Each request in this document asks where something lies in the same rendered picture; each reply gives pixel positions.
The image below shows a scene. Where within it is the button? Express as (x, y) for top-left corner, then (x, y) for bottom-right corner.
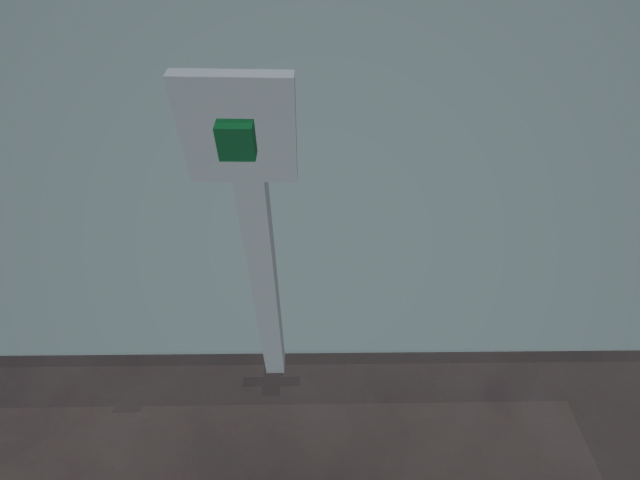
(213, 119), (257, 162)

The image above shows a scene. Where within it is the panel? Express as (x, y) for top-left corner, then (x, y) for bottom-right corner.
(163, 68), (298, 373)

